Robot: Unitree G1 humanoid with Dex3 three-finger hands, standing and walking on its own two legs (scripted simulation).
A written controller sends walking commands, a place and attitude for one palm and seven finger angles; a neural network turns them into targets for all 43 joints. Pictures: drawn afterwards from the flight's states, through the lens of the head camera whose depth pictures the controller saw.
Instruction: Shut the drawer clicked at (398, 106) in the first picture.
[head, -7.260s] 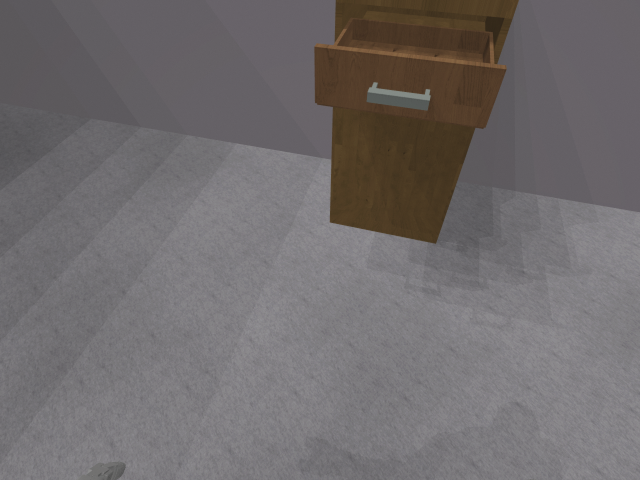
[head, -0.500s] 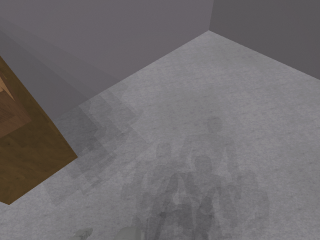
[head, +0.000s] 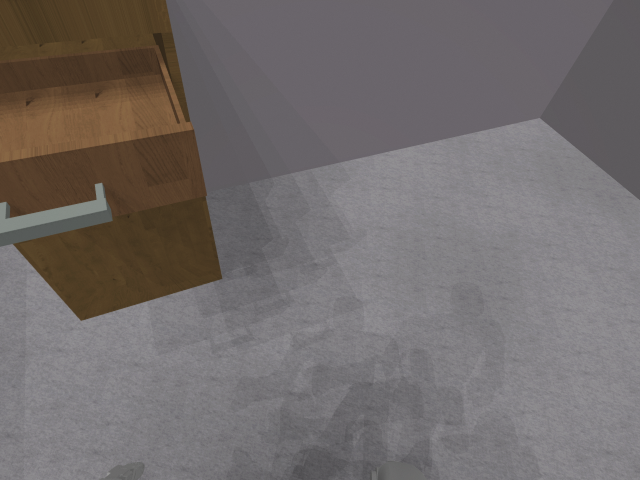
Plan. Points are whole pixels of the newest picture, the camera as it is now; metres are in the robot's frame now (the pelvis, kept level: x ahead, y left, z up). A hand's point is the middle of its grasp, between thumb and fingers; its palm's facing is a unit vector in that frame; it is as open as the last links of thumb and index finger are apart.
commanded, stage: turn to face it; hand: left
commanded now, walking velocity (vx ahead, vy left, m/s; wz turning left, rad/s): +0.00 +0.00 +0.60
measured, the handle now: (54, 210) +0.43 +0.41 +0.03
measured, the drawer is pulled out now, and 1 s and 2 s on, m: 0.30 0.30 0.30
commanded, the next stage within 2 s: take the last steps up to it in 0.52 s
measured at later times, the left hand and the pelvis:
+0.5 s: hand out of the picture +0.02 +0.16 -0.15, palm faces +0.29 -0.92 -0.28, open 7.4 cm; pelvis +0.00 -0.05 +0.00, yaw +17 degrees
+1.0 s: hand out of the picture -0.09 +0.20 -0.18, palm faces +0.43 -0.89 -0.17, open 7.4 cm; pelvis -0.01 +0.03 +0.00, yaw +22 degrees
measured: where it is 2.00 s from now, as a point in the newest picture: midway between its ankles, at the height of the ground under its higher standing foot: (283, 465)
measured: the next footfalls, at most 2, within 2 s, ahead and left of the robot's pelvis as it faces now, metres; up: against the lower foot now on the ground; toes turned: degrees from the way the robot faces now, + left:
right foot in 0.26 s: +0.06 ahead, -0.15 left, +0.00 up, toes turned +9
left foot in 0.70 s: -0.03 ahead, +0.09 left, +0.00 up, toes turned +23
